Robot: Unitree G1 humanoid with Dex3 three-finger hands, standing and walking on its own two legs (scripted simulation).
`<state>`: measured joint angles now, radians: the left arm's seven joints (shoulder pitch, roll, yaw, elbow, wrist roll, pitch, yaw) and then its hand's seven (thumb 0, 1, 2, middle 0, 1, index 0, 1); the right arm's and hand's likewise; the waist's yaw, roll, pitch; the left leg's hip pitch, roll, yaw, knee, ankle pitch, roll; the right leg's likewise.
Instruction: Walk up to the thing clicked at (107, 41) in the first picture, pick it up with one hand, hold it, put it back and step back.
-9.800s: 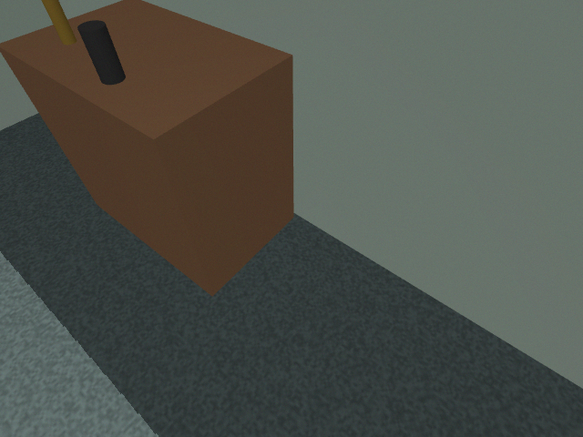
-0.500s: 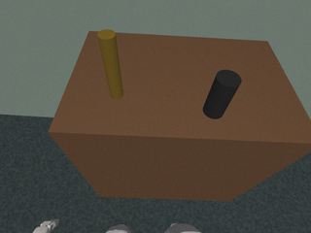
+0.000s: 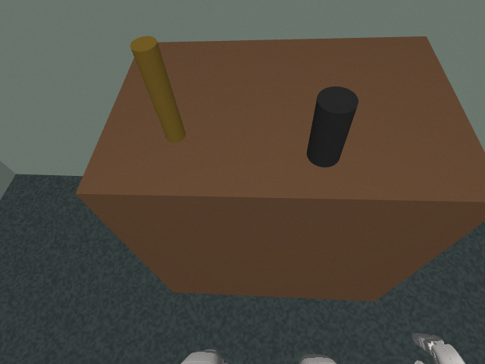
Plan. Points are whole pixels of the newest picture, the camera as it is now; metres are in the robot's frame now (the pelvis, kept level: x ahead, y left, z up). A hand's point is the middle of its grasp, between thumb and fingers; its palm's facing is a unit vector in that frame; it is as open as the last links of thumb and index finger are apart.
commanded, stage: walk up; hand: right
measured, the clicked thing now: (329, 130) +0.49 -0.14 +0.06
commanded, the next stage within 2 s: stand in 1.54 s
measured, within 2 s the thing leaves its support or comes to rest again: neither
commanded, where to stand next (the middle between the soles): +0.07 +0.03 m, yaw +0 degrees
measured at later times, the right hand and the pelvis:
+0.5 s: hand out of the picture +0.06 -0.23 -0.15, palm faces -0.05 +0.93 -0.37, open 7.4 cm; pelvis -0.01 +0.04 +0.00, yaw +1 degrees
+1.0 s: hand (387, 363) +0.13 -0.21 -0.13, palm faces -0.03 +0.95 -0.30, open 7.4 cm; pelvis +0.01 +0.03 +0.02, yaw +1 degrees
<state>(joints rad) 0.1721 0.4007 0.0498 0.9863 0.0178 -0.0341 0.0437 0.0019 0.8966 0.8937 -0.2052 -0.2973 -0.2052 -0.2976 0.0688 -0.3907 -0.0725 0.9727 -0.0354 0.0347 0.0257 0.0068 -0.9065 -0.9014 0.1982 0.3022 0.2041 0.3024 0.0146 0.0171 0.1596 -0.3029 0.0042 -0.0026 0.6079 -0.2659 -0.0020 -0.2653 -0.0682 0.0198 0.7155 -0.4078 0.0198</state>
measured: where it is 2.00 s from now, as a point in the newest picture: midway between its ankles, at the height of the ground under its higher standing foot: outside the picture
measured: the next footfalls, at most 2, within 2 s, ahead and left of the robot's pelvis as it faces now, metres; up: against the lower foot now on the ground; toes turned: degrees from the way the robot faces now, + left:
left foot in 0.44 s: +0.05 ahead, +0.17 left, +0.00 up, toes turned +0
